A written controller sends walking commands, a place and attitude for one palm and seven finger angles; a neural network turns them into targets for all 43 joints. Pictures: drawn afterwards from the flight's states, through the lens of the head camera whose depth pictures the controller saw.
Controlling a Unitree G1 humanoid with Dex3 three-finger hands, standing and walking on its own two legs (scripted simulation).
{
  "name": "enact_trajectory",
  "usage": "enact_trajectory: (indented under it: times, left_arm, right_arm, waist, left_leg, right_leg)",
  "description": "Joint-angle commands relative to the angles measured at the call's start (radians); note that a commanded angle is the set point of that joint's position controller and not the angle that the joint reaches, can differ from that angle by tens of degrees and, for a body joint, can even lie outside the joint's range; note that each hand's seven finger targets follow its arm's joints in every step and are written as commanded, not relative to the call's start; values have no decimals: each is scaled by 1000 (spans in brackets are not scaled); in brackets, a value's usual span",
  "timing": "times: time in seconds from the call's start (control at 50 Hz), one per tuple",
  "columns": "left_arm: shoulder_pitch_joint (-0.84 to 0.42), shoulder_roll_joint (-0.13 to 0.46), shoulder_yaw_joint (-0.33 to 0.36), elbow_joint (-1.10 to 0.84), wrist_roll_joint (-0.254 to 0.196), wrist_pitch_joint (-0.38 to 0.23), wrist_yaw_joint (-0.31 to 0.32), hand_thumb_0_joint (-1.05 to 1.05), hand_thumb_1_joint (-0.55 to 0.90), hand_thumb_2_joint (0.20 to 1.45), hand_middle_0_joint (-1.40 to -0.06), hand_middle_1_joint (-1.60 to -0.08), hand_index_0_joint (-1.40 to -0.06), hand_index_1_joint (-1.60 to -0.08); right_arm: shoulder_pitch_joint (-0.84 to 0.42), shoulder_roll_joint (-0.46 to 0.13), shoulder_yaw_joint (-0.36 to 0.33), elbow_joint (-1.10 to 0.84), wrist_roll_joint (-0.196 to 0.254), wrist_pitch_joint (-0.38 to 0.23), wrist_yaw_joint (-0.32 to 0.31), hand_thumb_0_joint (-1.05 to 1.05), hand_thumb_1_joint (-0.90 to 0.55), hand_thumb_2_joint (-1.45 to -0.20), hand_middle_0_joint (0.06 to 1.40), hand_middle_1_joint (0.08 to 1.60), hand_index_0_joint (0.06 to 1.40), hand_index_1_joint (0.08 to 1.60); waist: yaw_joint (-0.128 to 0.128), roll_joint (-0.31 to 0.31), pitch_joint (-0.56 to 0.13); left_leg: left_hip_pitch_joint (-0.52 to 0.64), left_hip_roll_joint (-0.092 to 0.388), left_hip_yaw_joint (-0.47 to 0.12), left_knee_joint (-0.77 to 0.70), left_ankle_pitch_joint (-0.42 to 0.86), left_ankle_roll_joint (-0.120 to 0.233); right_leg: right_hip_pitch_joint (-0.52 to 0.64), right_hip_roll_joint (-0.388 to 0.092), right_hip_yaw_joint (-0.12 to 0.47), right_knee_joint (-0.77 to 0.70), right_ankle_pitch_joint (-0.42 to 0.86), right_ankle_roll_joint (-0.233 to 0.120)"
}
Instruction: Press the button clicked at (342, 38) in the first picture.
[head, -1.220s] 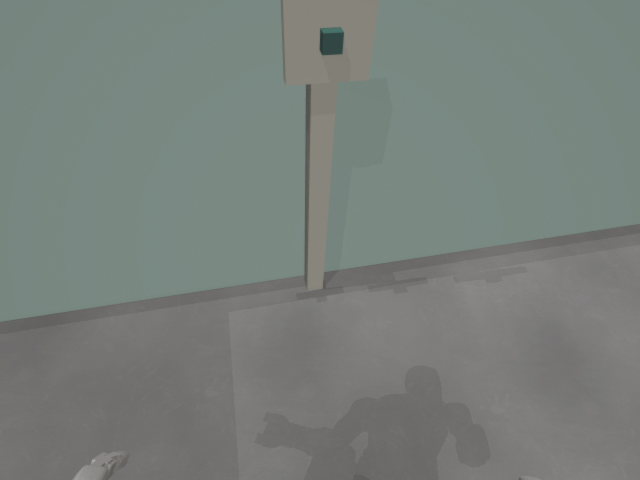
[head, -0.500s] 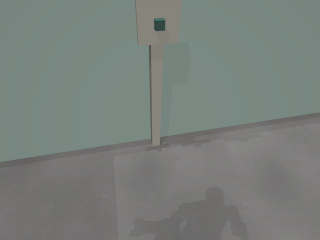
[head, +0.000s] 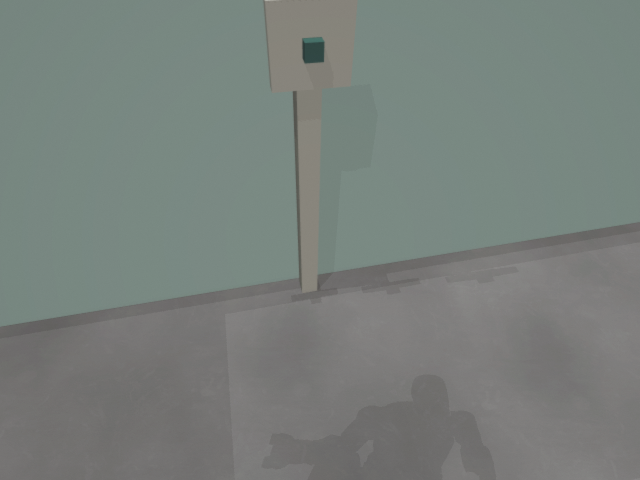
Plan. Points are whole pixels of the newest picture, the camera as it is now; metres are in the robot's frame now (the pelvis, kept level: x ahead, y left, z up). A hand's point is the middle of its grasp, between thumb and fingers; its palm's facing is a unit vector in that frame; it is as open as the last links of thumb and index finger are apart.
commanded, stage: look at it before walking up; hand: left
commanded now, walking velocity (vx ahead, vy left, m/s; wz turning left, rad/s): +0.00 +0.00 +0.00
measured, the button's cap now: (312, 49) +0.87 +0.07 +0.15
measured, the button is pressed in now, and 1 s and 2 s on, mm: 0 0 0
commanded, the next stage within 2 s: walk to a spot facing it in 0.32 s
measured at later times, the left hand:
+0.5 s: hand out of the picture +0.08 +0.24 -0.16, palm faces -0.03 -0.94 -0.33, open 7.4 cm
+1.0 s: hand out of the picture +0.05 +0.15 -0.17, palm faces -0.20 -0.94 -0.26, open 7.4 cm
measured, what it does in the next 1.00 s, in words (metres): lifts its left foot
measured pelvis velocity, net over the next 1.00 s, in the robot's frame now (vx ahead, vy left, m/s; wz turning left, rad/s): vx -0.02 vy -0.04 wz -0.26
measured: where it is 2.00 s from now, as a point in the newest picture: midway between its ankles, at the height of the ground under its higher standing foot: outside the picture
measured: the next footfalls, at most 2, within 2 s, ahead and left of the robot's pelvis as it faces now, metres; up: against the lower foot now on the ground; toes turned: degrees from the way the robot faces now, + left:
left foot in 1.38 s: +0.05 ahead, +0.11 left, +0.00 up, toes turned -27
right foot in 1.92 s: -0.11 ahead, -0.08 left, +0.00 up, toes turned -55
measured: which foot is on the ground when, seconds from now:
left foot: down 0.00-0.84, up 0.86-1.00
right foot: down 0.00-1.00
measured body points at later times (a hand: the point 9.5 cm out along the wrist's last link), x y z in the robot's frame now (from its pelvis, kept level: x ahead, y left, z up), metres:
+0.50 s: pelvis +0.01 +0.00 +0.00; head +0.01 +0.00 +0.45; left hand +0.08 +0.29 -0.13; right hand +0.09 -0.30 -0.13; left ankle +0.00 +0.12 -0.75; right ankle +0.00 -0.12 -0.75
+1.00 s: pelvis -0.02 -0.04 -0.01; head +0.01 -0.07 +0.43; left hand +0.06 +0.20 -0.15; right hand +0.00 -0.30 -0.17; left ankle -0.01 +0.12 -0.67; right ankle -0.03 -0.11 -0.75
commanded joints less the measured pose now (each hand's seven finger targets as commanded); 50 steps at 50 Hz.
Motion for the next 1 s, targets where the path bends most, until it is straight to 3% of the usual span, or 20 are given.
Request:
enact_trajectory:
  times: [0.0,0.44,0.5,0.56,0.62,0.66,0.68,0.7,0.72,0.76,0.78,0.8,0.82,0.84,0.86,0.88,0.9,0.92,0.96,0.98]
  left_arm:
    - [-35,208,46,-62,-5,-21,14,0,900,900,-200,-300,-200,-300]
    - [-29,211,51,-64,-5,-18,14,0,900,900,-200,-300,-200,-300]
    - [28,108,38,-66,-6,15,20,0,900,900,-200,-300,-200,-300]
    - [47,117,51,-100,-2,33,16,0,900,900,-200,-300,-200,-300]
    - [46,107,62,-141,1,46,8,0,900,900,-200,-300,-200,-300]
    - [50,81,66,-165,1,51,2,0,900,900,-200,-300,-200,-300]
    - [57,62,68,-175,1,55,-1,0,900,900,-200,-300,-200,-300]
    - [61,49,75,-187,2,60,-2,0,900,900,-200,-300,-200,-300]
    - [72,45,80,-194,1,62,-3,0,900,900,-200,-300,-200,-300]
    - [127,31,86,-196,2,59,-10,0,900,900,-200,-300,-200,-300]
    - [174,19,88,-186,4,53,-13,0,900,900,-200,-300,-200,-300]
    - [234,30,96,-172,8,44,-13,0,900,900,-200,-300,-200,-300]
    - [256,118,108,-170,20,24,-1,0,900,900,-200,-300,-200,-300]
    - [251,183,116,-183,12,19,13,0,900,900,-200,-300,-200,-300]
    - [252,165,117,-191,1,22,22,0,900,900,-200,-300,-200,-300]
    - [212,135,121,-203,5,22,27,0,900,900,-200,-300,-200,-300]
    - [173,113,117,-213,4,21,25,0,900,900,-200,-300,-200,-300]
    - [154,90,109,-219,0,17,23,0,900,900,-200,-300,-200,-300]
    - [159,72,108,-218,-2,11,23,0,900,900,-200,-300,-200,-300]
    - [169,75,109,-216,-2,10,23,0,900,900,-200,-300,-200,-300]
  right_arm:
    - [-48,-205,-42,-61,6,-20,-9,0,-900,-900,200,300,200,300]
    - [-47,-209,-43,-65,5,-21,-17,0,-900,-900,200,300,200,300]
    - [19,-90,-30,-68,4,2,-23,0,-900,-900,200,300,200,300]
    - [38,-102,-48,-104,3,18,-29,0,-900,-900,200,300,200,300]
    - [34,-116,-65,-144,0,25,-31,0,-900,-900,200,300,200,300]
    - [33,-132,-79,-167,-1,25,-32,0,-900,-900,200,300,200,300]
    - [29,-137,-84,-174,-1,20,-32,0,-900,-900,200,300,200,300]
    - [22,-132,-87,-185,-2,16,-31,0,-900,-900,200,300,200,300]
    - [3,-125,-89,-199,-2,13,-31,0,-900,-900,200,300,200,300]
    - [-45,-123,-96,-224,-8,14,-32,0,-900,-900,200,300,200,300]
    - [-55,-119,-101,-227,-8,17,-31,0,-900,-900,200,300,200,300]
    - [-53,-111,-101,-230,-5,24,-26,0,-900,-900,200,300,200,300]
    - [-12,-42,-91,-243,1,35,-20,0,-900,-900,200,300,200,300]
    - [-4,7,-81,-274,2,36,-20,0,-900,-900,200,300,200,300]
    - [-7,-21,-87,-275,5,41,-23,0,-900,-900,200,300,200,300]
    - [-26,-9,-88,-270,6,40,-22,0,-900,-900,200,300,200,300]
    - [-40,-13,-88,-260,4,35,-21,0,-900,-900,200,300,200,300]
    - [-38,-16,-89,-249,2,34,-20,0,-900,-900,200,300,200,300]
    - [-13,1,-88,-238,2,34,-19,0,-900,-900,200,300,200,300]
    - [-3,10,-87,-233,1,38,-20,0,-900,-900,200,300,200,300]
  waist:
    - [1,0,-57]
    - [0,12,-78]
    - [-3,-8,-62]
    - [-7,-5,-49]
    - [-8,39,-33]
    - [-7,118,-29]
    - [-4,183,-34]
    - [-1,218,-26]
    - [10,212,-31]
    - [47,176,-46]
    - [67,143,-61]
    - [94,61,-74]
    - [90,-241,-51]
    - [68,-378,-45]
    - [69,-267,-58]
    - [55,-202,-47]
    - [46,-173,-33]
    - [36,-127,-24]
    - [27,-68,-73]
    - [26,-70,-93]
  left_leg:
    - [7,116,-100,-59,116,30]
    - [53,128,-75,-45,192,24]
    - [39,132,-23,17,194,4]
    - [25,142,1,66,152,3]
    - [6,183,-21,55,80,25]
    - [-8,258,-73,7,84,69]
    - [-6,322,-106,-28,160,116]
    - [-22,374,-119,-50,229,164]
    - [-39,391,-104,-36,280,181]
    - [-71,373,-25,52,292,146]
    - [-89,344,22,137,256,105]
    - [-146,281,88,283,145,46]
    - [-295,137,155,534,-180,-32]
    - [-450,36,79,724,-408,-62]
    - [-423,63,-12,775,-373,-50]
    - [-440,84,-32,788,-320,-46]
    - [-451,88,-35,802,-268,-51]
    - [-445,93,-37,803,-213,-58]
    - [-414,86,-28,762,-170,-68]
    - [-412,79,-25,752,-159,-72]
  right_leg:
    - [3,-117,99,-64,121,-34]
    - [17,-113,108,-49,240,-40]
    - [-27,-109,122,10,304,-28]
    - [-90,-95,149,63,309,-35]
    - [-171,-52,137,144,226,-28]
    - [-216,-3,83,283,115,-11]
    - [-247,19,35,409,-108,3]
    - [-266,12,6,527,-269,15]
    - [-255,-13,23,567,-309,14]
    - [-188,-44,9,465,-282,4]
    - [-115,-40,-14,349,-187,6]
    - [-22,-35,-23,186,-19,10]
    - [21,-188,241,-27,201,-26]
    - [17,-356,552,-85,460,-122]
    - [3,-362,483,-82,437,-184]
    - [-14,-316,450,-78,320,-203]
    - [-25,-274,441,-59,292,-199]
    - [-27,-246,395,-48,321,-189]
    - [4,-214,347,-23,392,-178]
    - [24,-200,335,-18,399,-171]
